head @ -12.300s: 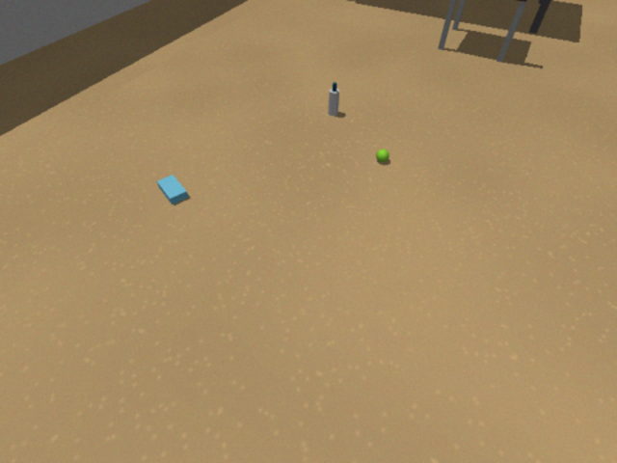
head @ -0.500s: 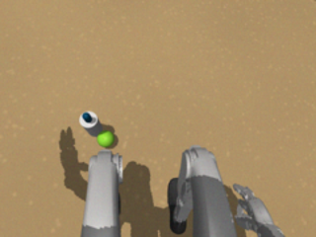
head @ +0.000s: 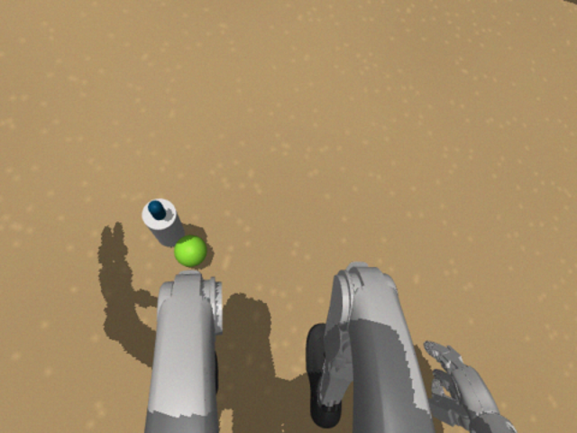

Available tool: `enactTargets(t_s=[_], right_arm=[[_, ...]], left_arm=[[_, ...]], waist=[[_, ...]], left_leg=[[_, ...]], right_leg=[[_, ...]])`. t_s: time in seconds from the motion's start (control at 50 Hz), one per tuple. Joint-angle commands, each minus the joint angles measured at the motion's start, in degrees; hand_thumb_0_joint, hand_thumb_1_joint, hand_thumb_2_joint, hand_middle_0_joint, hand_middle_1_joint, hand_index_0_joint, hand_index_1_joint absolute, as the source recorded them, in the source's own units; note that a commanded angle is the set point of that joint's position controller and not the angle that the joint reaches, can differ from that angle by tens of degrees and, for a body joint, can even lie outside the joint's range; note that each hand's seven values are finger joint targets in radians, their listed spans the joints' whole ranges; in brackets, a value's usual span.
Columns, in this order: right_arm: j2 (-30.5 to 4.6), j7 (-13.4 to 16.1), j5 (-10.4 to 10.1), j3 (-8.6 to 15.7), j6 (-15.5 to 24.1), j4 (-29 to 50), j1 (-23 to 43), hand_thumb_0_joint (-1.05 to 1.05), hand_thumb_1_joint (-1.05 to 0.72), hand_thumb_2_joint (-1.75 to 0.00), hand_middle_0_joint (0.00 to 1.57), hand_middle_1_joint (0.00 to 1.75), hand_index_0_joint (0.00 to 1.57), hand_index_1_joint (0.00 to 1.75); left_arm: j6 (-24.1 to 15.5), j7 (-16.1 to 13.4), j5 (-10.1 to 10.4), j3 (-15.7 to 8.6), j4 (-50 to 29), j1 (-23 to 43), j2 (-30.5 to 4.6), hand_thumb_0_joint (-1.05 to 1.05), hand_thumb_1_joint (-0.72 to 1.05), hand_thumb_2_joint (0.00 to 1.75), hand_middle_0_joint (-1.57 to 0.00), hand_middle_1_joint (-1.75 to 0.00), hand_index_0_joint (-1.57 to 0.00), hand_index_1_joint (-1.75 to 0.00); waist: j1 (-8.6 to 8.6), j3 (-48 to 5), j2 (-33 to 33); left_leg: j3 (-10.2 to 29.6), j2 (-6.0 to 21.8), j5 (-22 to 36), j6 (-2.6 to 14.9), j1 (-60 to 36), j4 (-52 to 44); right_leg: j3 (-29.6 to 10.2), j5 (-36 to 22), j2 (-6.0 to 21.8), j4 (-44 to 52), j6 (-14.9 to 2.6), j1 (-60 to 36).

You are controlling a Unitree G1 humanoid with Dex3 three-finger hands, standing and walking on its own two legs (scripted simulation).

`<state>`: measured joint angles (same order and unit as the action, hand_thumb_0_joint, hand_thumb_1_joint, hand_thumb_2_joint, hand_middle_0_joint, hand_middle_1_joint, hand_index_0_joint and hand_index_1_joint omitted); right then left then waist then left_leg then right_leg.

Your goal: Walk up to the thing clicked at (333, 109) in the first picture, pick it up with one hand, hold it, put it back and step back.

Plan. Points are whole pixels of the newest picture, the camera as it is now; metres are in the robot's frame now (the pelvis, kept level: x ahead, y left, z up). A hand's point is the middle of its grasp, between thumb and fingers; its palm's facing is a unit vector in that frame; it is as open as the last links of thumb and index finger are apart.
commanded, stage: go down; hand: left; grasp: from the side
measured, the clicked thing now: (163, 221) +0.45 +0.21 -0.30
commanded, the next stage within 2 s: approach in 0.02 s
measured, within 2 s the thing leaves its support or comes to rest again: neither
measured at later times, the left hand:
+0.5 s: hand (23, 210) +0.40 +0.36 -0.11, palm faces +0.15 -0.99 +0.04, open 17.4 cm
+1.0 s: hand (135, 233) +0.41 +0.25 -0.26, palm faces +0.09 -0.99 +0.10, open 17.6 cm
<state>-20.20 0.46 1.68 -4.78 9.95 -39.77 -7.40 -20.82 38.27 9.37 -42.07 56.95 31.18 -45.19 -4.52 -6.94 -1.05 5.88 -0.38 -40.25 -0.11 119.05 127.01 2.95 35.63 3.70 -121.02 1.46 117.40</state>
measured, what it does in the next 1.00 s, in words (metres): lowers itself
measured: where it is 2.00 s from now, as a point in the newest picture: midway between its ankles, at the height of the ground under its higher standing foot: (263, 403)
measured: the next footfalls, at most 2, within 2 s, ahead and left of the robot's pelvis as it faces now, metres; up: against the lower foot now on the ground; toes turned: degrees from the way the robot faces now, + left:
none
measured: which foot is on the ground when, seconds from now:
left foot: down 0.00-1.00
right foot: down 0.00-1.00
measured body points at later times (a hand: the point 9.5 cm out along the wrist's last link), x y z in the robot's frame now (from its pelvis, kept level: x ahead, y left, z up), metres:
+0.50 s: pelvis -0.01 +0.00 -0.06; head +0.22 +0.09 +0.32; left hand +0.39 +0.41 -0.11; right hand +0.15 -0.28 -0.14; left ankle +0.08 +0.12 -0.36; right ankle +0.11 -0.14 -0.36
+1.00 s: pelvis -0.02 +0.01 -0.11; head +0.22 +0.15 +0.25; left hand +0.40 +0.30 -0.26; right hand +0.14 -0.25 -0.15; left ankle +0.08 +0.12 -0.36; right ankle +0.11 -0.14 -0.36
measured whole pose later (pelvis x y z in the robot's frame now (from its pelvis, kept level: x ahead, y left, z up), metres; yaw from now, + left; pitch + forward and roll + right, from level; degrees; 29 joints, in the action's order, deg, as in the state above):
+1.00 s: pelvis -0.02 +0.01 -0.11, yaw -8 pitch +16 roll -15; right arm -21.1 -5.8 15.5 -23.7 5.3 -35.1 7.6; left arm -57.1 23.4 10.3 -35.4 81.4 35.8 -42.1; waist -13.1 13.0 -11.7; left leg 16.0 -0.9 -41.1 0.3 126.4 150.6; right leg 9.9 32.6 0.6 -136.0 3.5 120.3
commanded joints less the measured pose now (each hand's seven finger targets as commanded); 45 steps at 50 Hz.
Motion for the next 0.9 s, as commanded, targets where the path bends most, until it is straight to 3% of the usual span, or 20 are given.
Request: enactTargets(t_s=[0.0,0.04,0.1,0.14,0.2,0.28,0.34,0.42,0.44,0.52,0.56,0.62,0.68,0.76,0.88], right_arm=[[-14.1,0.9,-0.4,5.0,1.2,2.5,-7.1,0.00,-0.90,-0.90,0.20,0.30,0.20,0.30],[-14.0,0.9,-0.2,4.9,1.0,2.6,-7.5,0.00,-0.91,-0.91,0.20,0.30,0.20,0.30],[-14.0,0.8,-0.1,4.8,1.0,2.2,-7.6,0.00,-0.92,-0.91,0.20,0.30,0.20,0.30],[-14.2,0.8,-0.1,4.4,0.9,2.0,-7.4,0.00,-0.91,-0.90,0.20,0.30,0.20,0.30],[-13.8,0.4,0.2,3.6,1.2,2.2,-6.6,0.00,-0.91,-0.90,0.20,0.30,0.20,0.30],[-14.2,-0.1,1.1,2.3,2.1,3.1,-5.1,0.00,-0.91,-0.90,0.20,0.30,0.20,0.30],[-15.2,-0.5,1.8,1.0,2.6,3.9,-3.1,0.00,-0.90,-0.90,0.20,0.30,0.20,0.30],[-16.4,-1.2,3.5,-1.2,2.7,4.4,-1.5,0.00,-0.91,-0.90,0.20,0.30,0.20,0.30],[-17.0,-1.3,4.0,-1.5,2.6,4.7,-0.8,0.00,-0.91,-0.90,0.20,0.30,0.20,0.30],[-18.2,-1.9,6.2,-3.7,0.9,5.0,1.4,0.00,-0.91,-0.91,0.20,0.30,0.20,0.30],[-18.7,-2.1,7.3,-4.7,-0.1,4.7,3.0,0.00,-0.91,-0.91,0.20,0.30,0.20,0.30],[-19.8,-2.2,9.1,-5.7,-1.6,3.9,3.8,0.00,-0.92,-0.91,0.20,0.30,0.20,0.30],[-19.4,-2.8,10.4,-6.8,-2.1,3.2,4.8,0.00,-0.93,-0.91,0.20,0.30,0.20,0.30],[-20.1,-3.2,11.0,-8.3,-2.7,3.7,7.8,0.00,-0.94,-0.91,0.20,0.30,0.20,0.30],[-20.6,-4.8,12.9,-11.4,-4.1,5.6,11.1,0.00,-0.95,-0.91,0.20,0.30,0.20,0.30]], left_arm=[[-3.7,0.4,2.0,-3.7,-9.2,11.0,-22.2,0.00,-0.52,0.08,-0.05,-0.07,-0.04,-0.07],[-4.0,0.5,2.1,-5.0,-11.2,12.6,-24.9,0.00,-0.53,0.08,-0.05,-0.07,-0.03,-0.07],[-4.0,1.0,2.3,-4.3,-9.3,12.5,-22.9,0.00,-0.55,0.12,-0.07,-0.12,-0.04,-0.14],[-4.7,1.1,2.2,-5.5,-9.0,14.3,-25.4,0.00,-0.54,0.03,-0.07,-0.07,-0.05,-0.09],[-6.3,2.1,3.5,-3.8,-2.6,13.7,-20.8,0.00,-0.57,0.04,-0.07,-0.08,-0.05,-0.09],[-11.1,3.6,5.4,-3.2,3.6,13.6,-18.7,0.00,-0.54,0.03,-0.07,-0.08,-0.05,-0.09],[-15.1,4.4,6.8,-2.1,7.1,14.6,-17.7,0.00,-0.50,0.04,-0.06,-0.08,-0.05,-0.09],[-20.4,3.4,7.6,-3.1,10.2,16.5,-19.4,0.00,-0.49,0.04,-0.06,-0.07,-0.04,-0.08],[-21.8,2.9,7.1,-3.9,9.3,17.0,-21.9,0.00,-0.50,0.05,-0.06,-0.07,-0.04,-0.08],[-25.9,0.2,4.6,-4.6,9.0,17.2,-25.9,0.00,-0.49,0.07,-0.06,-0.09,-0.04,-0.10],[-27.5,-0.8,3.3,-3.3,9.0,17.2,-24.8,0.00,-0.48,0.08,-0.05,-0.09,-0.03,-0.11],[-30.1,-2.3,1.9,-3.3,4.1,19.0,-26.3,0.00,-0.53,0.06,-0.06,-0.09,-0.04,-0.10],[-31.5,-3.1,2.5,2.9,6.5,18.2,-16.0,0.00,-0.53,0.07,-0.06,-0.10,-0.04,-0.11],[-33.5,-5.4,3.0,7.4,13.0,14.7,-10.4,0.00,-0.61,0.04,-0.07,-0.10,-0.06,-0.11],[-39.1,-12.5,3.4,6.1,16.3,13.8,-9.6,0.00,-0.61,0.00,-0.07,-0.09,-0.08,-0.08]], waist=[[1.33,-32.6,14.4],[1.64,-34.8,13.9],[1.08,-33.7,13.9],[0.97,-32.4,14.0],[-1.30,-28.4,9.4],[-2.74,-25.7,5.1],[-3.51,-24.6,6.2],[-4.28,-25.8,7.2],[-3.74,-26.8,8.2],[-3.36,-27.1,15.0],[-3.95,-26.5,19.2],[-4.84,-27.9,26.5],[-8.76,-25.3,24.6],[-10.44,-18.9,19.1],[-10.53,-16.2,15.3]], left_leg=[[-0.9,0.3,6.7,0.98,-26.9,-19.2],[-2.1,-0.1,8.9,1.22,-25.8,-17.9],[-2.0,-0.1,9.4,1.22,-25.9,-17.5],[-1.9,0.0,8.3,1.31,-24.3,-17.1],[-2.5,-0.2,6.7,1.92,-18.9,-14.5],[-2.9,-0.2,5.4,2.23,-13.6,-10.5],[-2.5,0.1,5.2,1.79,-13.4,-8.4],[-2.1,0.4,7.1,1.26,-13.4,-4.6],[-2.0,0.5,6.7,1.17,-13.6,-4.2],[-0.8,1.2,7.1,0.10,-17.0,-3.7],[0.1,1.5,9.1,-0.78,-20.5,-4.0],[1.8,2.2,12.0,-2.02,-26.5,-3.6],[2.6,2.2,11.7,-1.97,-24.9,-1.1],[3.9,2.1,9.7,-1.61,-19.8,0.7],[5.3,1.9,11.3,-1.52,-17.1,2.9]], right_leg=[[2.3,-3.9,-1.7,9.0,-3.79,-13.4],[1.9,-5.1,-1.7,9.6,-3.68,-16.5],[2.1,-5.6,-1.7,9.1,-3.72,-15.0],[2.0,-4.6,-1.7,8.5,-3.72,-14.3],[2.2,-3.3,-1.9,8.5,-3.33,-14.3],[2.7,-2.5,-2.6,7.3,-2.87,-14.4],[3.4,-2.5,-2.9,5.2,-2.94,-12.9],[4.4,-4.4,-3.2,2.3,-2.85,-13.9],[4.6,-4.0,-3.3,1.8,-2.82,-13.9],[6.2,-4.5,-3.6,-1.5,-3.16,-13.1],[7.1,-6.1,-3.6,-3.2,-3.42,-11.6],[8.3,-7.8,-3.7,-5.7,-3.59,-9.5],[9.5,-8.4,-4.0,-6.0,-3.33,-9.0],[11.0,-8.2,-4.1,-6.3,-2.90,-8.3],[12.6,-10.2,-4.9,-7.3,-2.24,-12.0]])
